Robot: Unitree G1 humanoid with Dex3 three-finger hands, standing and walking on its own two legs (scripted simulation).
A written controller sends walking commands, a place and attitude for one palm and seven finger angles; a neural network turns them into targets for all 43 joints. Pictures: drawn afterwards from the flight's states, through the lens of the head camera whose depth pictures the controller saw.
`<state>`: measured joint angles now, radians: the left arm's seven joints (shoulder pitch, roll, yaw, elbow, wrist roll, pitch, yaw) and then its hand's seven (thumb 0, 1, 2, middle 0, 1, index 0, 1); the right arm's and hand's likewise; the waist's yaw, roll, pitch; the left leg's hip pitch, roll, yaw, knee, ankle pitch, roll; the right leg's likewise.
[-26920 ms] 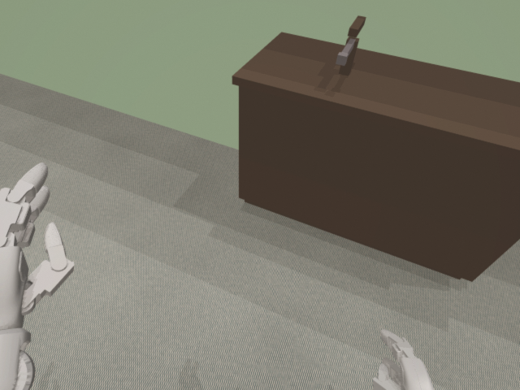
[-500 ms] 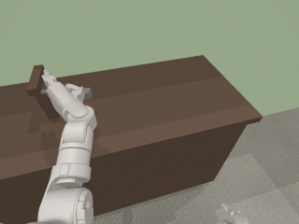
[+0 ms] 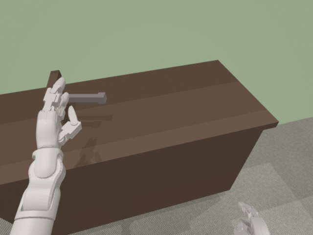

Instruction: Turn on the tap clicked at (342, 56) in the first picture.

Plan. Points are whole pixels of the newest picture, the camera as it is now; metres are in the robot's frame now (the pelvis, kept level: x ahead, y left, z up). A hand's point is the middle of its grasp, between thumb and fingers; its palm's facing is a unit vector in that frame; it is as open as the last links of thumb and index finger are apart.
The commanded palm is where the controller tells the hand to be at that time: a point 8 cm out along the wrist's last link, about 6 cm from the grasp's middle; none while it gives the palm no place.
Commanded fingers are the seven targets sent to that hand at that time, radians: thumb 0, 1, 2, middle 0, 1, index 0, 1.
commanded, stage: draw the hand back beside the body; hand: left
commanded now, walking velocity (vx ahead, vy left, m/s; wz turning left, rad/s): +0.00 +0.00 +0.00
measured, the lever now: (101, 98) +0.51 +0.25 +0.07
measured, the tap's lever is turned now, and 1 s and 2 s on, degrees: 74 74 74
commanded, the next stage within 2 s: step back with the hand held close in 0.90 s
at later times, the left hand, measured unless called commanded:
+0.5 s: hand (59, 149) +0.24 +0.24 +0.14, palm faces +0.34 -0.90 -0.28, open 7.5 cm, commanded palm +0.20 +0.29 +0.16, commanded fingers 0.00 0.90 0.90 -0.20 -0.30 -0.20 -0.30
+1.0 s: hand (50, 155) +0.22 +0.25 +0.15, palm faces +0.38 -0.87 -0.31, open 7.4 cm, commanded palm +0.18 +0.29 +0.17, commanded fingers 0.00 0.90 0.90 -0.20 -0.30 -0.20 -0.30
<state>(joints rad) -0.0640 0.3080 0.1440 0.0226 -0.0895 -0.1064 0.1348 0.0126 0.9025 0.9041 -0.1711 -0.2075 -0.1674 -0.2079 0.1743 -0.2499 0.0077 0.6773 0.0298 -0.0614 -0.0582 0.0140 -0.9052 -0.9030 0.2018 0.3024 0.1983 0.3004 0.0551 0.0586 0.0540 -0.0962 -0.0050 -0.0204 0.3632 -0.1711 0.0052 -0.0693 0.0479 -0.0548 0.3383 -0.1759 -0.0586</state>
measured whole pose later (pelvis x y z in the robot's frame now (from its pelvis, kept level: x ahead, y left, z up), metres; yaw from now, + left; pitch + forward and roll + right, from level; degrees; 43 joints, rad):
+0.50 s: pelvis +0.02 +0.01 +0.00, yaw -1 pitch -6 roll +0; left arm 0.31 0.31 0.21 -0.26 -0.09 -0.12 0.09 0.01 0.90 0.90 -0.20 -0.28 -0.20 -0.28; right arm 0.17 -0.22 0.01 0.64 0.01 -0.07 -0.04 0.01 -0.90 -0.90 0.20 0.30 0.20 0.30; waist 0.06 0.04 0.05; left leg -0.05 -0.01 0.00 0.34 -0.19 0.02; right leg -0.02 0.04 -0.03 0.29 -0.17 -0.04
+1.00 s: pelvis +0.02 +0.02 +0.00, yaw +0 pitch -6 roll -1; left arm 0.42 0.32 0.24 -0.38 -0.08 -0.10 0.10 0.01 0.90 0.90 -0.21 -0.30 -0.20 -0.30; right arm 0.18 -0.21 0.02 0.63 0.00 -0.09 -0.04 0.01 -0.90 -0.90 0.20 0.30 0.20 0.30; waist 0.06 0.04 0.03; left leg -0.06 -0.02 -0.01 0.38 -0.21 0.02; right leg -0.03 0.04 -0.04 0.33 -0.20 -0.04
